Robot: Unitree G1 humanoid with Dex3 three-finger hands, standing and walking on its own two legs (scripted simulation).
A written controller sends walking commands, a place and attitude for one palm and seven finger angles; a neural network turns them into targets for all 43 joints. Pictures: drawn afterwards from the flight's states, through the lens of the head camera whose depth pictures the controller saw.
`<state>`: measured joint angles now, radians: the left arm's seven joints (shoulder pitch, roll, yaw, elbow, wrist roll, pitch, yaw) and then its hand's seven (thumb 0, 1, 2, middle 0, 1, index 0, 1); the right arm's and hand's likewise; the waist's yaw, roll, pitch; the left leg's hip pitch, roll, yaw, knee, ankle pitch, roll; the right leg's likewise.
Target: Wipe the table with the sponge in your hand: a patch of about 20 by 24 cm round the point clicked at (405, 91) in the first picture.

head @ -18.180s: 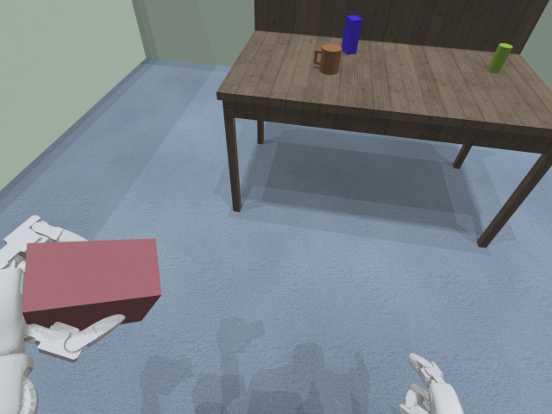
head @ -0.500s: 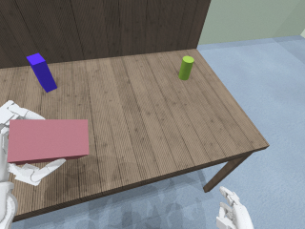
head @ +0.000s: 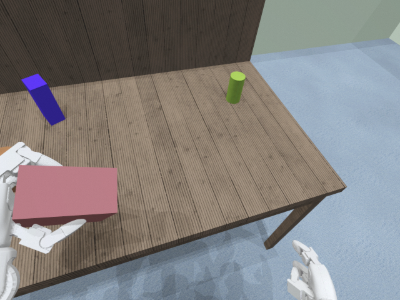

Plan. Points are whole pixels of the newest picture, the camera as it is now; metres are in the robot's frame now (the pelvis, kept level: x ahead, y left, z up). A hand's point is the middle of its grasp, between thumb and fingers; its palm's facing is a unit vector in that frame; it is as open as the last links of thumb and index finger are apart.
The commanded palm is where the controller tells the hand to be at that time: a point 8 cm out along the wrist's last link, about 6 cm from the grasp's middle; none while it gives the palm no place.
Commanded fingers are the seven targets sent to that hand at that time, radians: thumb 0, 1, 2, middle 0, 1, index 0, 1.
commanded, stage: look again from close up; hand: left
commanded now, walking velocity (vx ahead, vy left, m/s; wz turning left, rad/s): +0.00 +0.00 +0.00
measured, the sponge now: (81, 198) +0.23 +0.21 +0.13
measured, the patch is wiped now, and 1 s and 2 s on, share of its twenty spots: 0.00 0.00 0.00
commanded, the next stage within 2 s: shuffle to correct the standing spot in 0.02 s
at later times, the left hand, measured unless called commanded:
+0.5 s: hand (67, 193) +0.23 +0.22 +0.15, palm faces +0.34 -0.86 -0.38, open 10.4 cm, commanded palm +0.16 +0.25 +0.17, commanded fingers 0.00 0.10 1.30 -1.20 -1.60 -1.20 -1.60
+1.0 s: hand (105, 196) +0.23 +0.17 +0.14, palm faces +0.30 -0.86 -0.42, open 10.4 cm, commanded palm +0.17 +0.21 +0.17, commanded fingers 0.00 0.10 1.30 -1.20 -1.60 -1.20 -1.60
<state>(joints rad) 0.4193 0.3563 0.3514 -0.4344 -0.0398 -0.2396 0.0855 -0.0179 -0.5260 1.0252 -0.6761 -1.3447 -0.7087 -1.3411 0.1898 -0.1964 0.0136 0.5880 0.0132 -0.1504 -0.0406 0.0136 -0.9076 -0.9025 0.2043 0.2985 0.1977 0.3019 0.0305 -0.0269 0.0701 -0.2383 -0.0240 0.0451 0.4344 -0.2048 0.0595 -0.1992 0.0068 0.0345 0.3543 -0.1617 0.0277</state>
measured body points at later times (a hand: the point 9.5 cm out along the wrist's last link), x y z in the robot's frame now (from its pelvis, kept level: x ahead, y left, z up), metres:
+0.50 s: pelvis +0.00 -0.03 +0.00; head +0.04 +0.00 +0.45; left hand +0.20 +0.27 +0.17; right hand +0.19 -0.24 -0.07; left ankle +0.02 +0.07 -0.74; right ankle +0.02 -0.14 -0.74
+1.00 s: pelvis +0.01 -0.07 +0.00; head +0.04 -0.06 +0.45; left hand +0.21 +0.22 +0.17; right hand +0.17 -0.32 -0.08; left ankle +0.02 +0.07 -0.74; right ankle +0.02 -0.14 -0.74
